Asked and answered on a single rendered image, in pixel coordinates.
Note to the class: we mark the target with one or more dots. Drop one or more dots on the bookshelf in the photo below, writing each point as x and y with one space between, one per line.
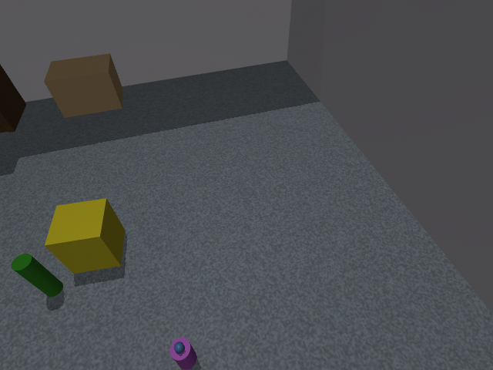
12 105

